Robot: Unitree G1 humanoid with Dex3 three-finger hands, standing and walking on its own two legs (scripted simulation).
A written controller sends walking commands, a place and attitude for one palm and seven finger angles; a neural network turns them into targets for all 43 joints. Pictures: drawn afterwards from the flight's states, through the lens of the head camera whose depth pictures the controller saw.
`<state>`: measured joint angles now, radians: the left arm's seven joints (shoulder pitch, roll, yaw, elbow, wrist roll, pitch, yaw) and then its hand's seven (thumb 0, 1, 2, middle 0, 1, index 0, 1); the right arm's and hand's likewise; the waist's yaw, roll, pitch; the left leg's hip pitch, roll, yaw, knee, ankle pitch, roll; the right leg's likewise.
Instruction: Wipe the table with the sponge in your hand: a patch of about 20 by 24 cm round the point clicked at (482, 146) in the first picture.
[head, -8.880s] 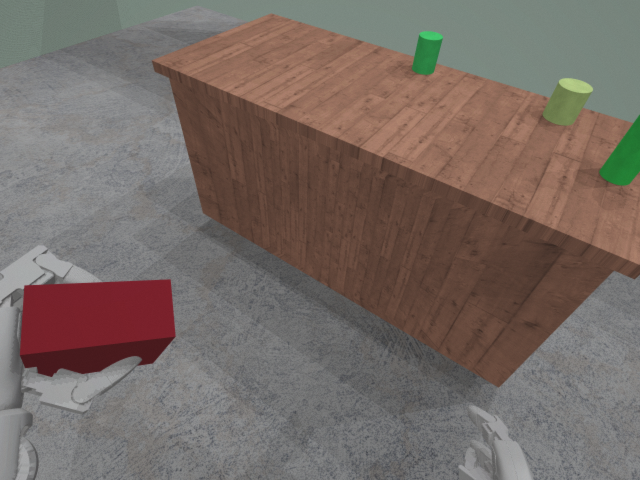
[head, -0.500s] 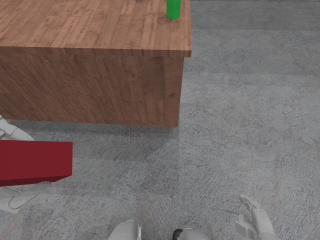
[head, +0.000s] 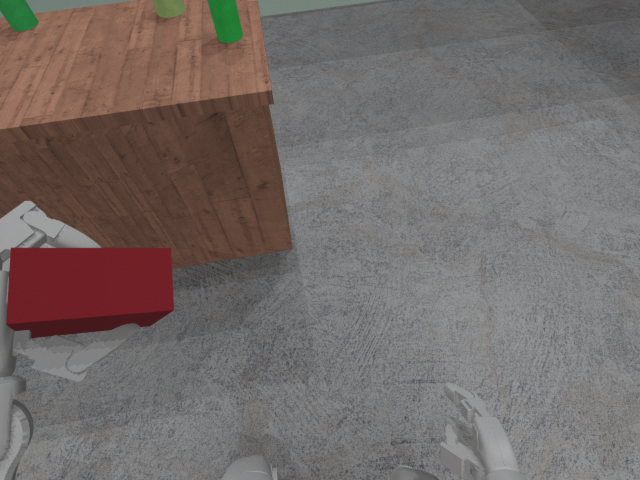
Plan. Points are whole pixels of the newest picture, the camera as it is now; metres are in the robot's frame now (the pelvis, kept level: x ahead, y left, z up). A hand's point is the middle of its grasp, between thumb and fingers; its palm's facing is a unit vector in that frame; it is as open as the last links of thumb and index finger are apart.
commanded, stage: turn to face it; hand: left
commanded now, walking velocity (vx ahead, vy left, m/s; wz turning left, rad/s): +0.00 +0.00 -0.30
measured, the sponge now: (115, 293) +0.25 +0.20 +0.17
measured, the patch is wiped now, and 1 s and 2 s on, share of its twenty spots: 0.00 0.00 0.00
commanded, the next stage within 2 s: take the last steps up to it in 0.12 s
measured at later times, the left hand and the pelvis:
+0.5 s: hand (47, 378) +0.17 +0.21 +0.19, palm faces +0.34 -0.83 -0.44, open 10.0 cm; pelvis -0.06 -0.02 +0.02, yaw -6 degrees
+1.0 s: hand (80, 323) +0.21 +0.21 +0.18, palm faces +0.29 -0.80 -0.52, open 10.0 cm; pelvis -0.02 -0.01 +0.02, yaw -5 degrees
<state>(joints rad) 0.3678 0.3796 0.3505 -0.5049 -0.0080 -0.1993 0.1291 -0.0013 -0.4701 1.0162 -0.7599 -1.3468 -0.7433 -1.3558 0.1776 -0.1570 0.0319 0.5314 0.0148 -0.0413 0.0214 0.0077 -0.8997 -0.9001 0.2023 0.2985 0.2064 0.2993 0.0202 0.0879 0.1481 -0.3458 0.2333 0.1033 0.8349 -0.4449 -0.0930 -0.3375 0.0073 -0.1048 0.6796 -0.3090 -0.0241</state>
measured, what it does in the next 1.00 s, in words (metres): steps on the spot: left foot, then right foot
